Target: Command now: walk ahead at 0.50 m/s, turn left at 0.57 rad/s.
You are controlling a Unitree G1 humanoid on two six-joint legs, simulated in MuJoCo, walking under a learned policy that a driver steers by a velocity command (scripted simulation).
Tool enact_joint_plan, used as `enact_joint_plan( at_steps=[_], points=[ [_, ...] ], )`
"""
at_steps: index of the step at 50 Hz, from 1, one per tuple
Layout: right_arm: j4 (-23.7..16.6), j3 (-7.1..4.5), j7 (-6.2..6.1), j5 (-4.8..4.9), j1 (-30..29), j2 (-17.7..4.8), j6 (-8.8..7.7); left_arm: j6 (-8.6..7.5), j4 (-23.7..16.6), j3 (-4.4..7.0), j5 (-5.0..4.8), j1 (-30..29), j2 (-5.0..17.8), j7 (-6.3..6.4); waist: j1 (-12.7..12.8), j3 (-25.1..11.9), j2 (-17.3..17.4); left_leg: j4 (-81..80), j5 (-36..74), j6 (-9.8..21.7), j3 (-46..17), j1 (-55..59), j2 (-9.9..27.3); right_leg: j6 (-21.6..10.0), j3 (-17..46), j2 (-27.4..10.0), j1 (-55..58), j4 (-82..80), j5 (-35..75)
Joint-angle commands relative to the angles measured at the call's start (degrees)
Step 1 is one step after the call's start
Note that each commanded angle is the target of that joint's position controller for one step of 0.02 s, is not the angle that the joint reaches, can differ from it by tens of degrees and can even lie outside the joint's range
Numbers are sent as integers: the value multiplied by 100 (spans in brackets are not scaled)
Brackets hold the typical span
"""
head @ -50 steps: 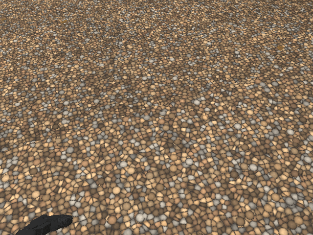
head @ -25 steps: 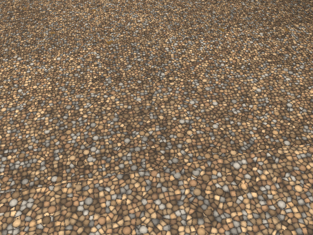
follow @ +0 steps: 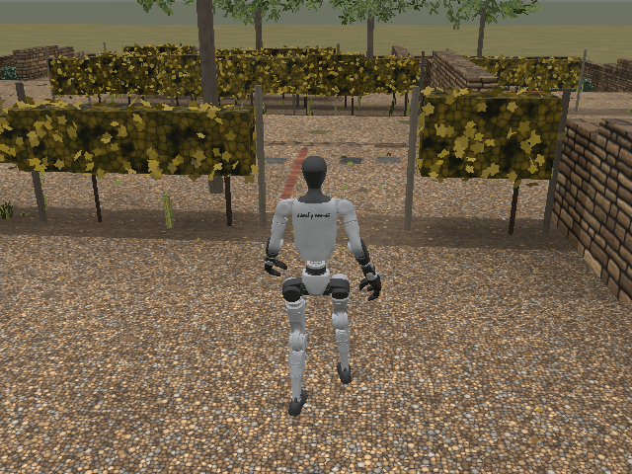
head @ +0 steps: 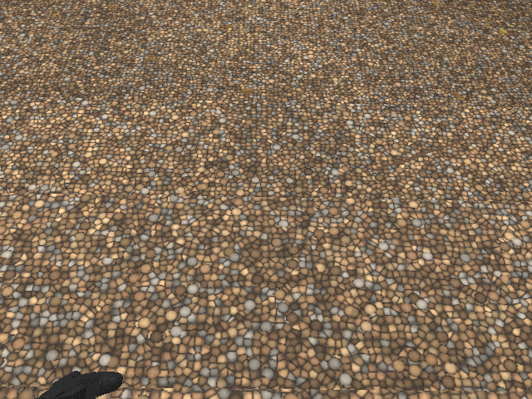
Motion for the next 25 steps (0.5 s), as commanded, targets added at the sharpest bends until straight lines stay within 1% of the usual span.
enact_joint_plan(
  at_steps=[1, 2, 3, 4, 5, 6, 7, 8, 9, 10, 11, 12, 14, 15, 17, 18, 19, 20, 21, 22, 23, 24, 25],
  points=[
    [-275, -260, -53, 7, 56, -885, 0, -179, -387, 289, -56, 5, 738, -37, 303, -219, 855, -90, 1333, 701, -1410, -253, 1357, -225, -123, 163, 1047, -327, -313],
    [-316, -226, -48, -1, -9, -768, 8, -204, -255, 345, -39, 446, 802, -29, 541, -370, 850, 249, 1353, 571, -1370, -308, 1210, -371, -203, 160, 1640, -537, -312],
    [-389, -125, -28, -36, -19, -478, -14, -234, -183, 424, 53, 1083, 1007, 4, 836, -892, 561, 1329, 1114, 364, -1054, -712, 918, -681, 300, -430, 2790, -492, -508],
    [-472, -2, -25, -6, 682, -44, -43, -201, -93, 538, 145, 1747, 1454, 33, 741, -1729, -740, 3295, -606, -63, -233, -2251, 110, -1465, 2249, -1758, 4751, -639, -1325],
    [-551, 2, -14, 111, 887, -335, -82, -107, 74, 554, -22, 2010, 1396, -25, 735, -1839, -1874, 4493, -1569, -195, 114, -3497, 269, -1909, 4236, -2444, 5042, -1352, -3399],
    [-481, -142, -19, 116, 413, -835, -72, -83, -35, 435, -79, 1703, 919, -4, 907, -982, -1020, 4960, -1045, -264, 61, -3885, 571, -1677, 3765, -2166, 4409, -1591, -4107],
    [-588, -179, -27, 65, -120, -910, -40, -38, -42, 380, -31, 1457, 779, 24, 929, -424, -569, 5001, -586, -296, 276, -3888, 727, -1448, 2858, -1913, 3742, -1592, -3485],
    [-639, -189, -21, 10, -301, -853, -24, -18, -29, 334, 19, 1250, 681, 31, 840, -90, -369, 4773, -260, -322, 283, -3721, 868, -1375, 2167, -1649, 3166, -1674, -2692],
    [-660, -209, 5, 3, -306, -770, -8, -19, 14, 296, 56, 1101, 570, 47, 694, 24, -500, 4516, -36, -329, 264, -3516, 1036, -1308, 1656, -1448, 2822, -1766, -2183],
    [-637, -206, 23, 16, -197, -676, 26, -23, 54, 285, 79, 1030, 524, 62, 599, 82, -614, 4344, 95, -342, 312, -3257, 1147, -1238, 1245, -1311, 2578, -1886, -1795],
    [-625, -195, 33, 29, -144, -571, 57, -40, 109, 281, 57, 1021, 466, 62, 559, 56, -644, 4196, 138, -360, 389, -3152, 1194, -1249, 946, -1253, 2509, -1972, -1505],
    [-659, -182, 41, 22, -186, -487, 91, -51, 175, 294, 48, 1031, 488, 58, 537, 83, -604, 4019, 205, -377, 423, -3134, 1235, -1294, 685, -1257, 2436, -2037, -1175],
    [-780, -146, 53, 13, -447, -388, 108, -68, 313, 369, 60, 1084, 669, 50, 564, 127, -402, 3505, 496, -437, 448, -3318, 1301, -1410, 339, -1355, 2528, -2160, -631],
    [-821, -130, 61, -2, -567, -347, 110, -56, 358, 394, 78, 1029, 735, 53, 560, 176, -326, 3167, 708, -466, 474, -3329, 1305, -1425, 98, -1367, 2560, -2114, 46],
    [-841, -94, 113, -52, -687, -267, 85, 8, 401, 411, 61, 825, 820, 85, 532, 137, -297, 2384, 1333, -464, 716, -2996, 1260, -1331, -567, -1217, 2524, -1901, 1295],
    [-859, -70, 149, -74, -803, -210, 66, 51, 435, 417, 42, 778, 862, 116, 572, 107, -320, 1984, 1679, -451, 909, -2730, 1195, -1263, -863, -1135, 2451, -1794, 1673],
    [-924, -79, 208, -117, -952, -211, 26, 90, 523, 415, 29, 819, 918, 172, 639, 64, -263, 1645, 2081, -433, 1050, -2444, 1110, -1209, -1106, -1052, 2369, -1694, 1975],
    [-996, -96, 261, -94, -1130, -201, 17, 140, 609, 421, 31, 910, 972, 201, 695, -19, -354, 1530, 2143, -402, 1191, -2306, 1017, -1161, -1214, -1052, 2462, -1562, 2079],
    [-1057, -112, 310, -71, -1182, -223, 26, 187, 659, 426, -8, 946, 1007, 216, 708, -60, -386, 1375, 2046, -350, 1221, -2252, 994, -1133, -1254, -1117, 2595, -1430, 2087],
    [-1094, -134, 349, -59, -1168, -237, 21, 232, 709, 438, -13, 967, 1040, 208, 659, -201, -390, 1526, 1827, -287, 1279, -2068, 959, -1187, -1238, -1252, 2655, -1210, 2323],
    [-1112, -185, 370, -47, -1028, -352, 30, 277, 703, 449, -75, 842, 1092, 230, 523, -233, -427, 1353, 1588, -187, 1247, -1948, 936, -1132, -1269, -1294, 2742, -1010, 2547],
    [-1092, -238, 363, -81, -779, -413, 53, 306, 722, 464, -118, 865, 1126, 247, 401, -401, -456, 1293, 1414, -116, 1381, -1442, 710, -1088, -1294, -1240, 2706, -586, 3045],
    [-973, -324, 343, -91, -219, -535, 47, 328, 730, 433, -178, 780, 1084, 244, 59, -607, -334, 745, 1695, 33, 1396, -731, 529, -949, -1334, -1103, 2636, 83, 3085]
  ],
)
Keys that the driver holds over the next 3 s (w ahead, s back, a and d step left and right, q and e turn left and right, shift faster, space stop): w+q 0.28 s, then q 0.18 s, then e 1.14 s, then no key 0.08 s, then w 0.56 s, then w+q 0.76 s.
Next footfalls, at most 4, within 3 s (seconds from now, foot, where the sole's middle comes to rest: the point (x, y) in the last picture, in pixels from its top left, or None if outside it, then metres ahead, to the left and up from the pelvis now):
0.06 right None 0.21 -0.14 -0.77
0.52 left None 0.37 0.16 -0.77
1.04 right None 0.32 -0.09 -0.77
1.66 left None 0.35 0.12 -0.77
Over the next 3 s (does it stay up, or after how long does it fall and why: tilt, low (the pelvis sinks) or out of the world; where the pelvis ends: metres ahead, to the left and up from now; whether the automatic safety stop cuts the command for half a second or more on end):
stays up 0.81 -0.15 -0.19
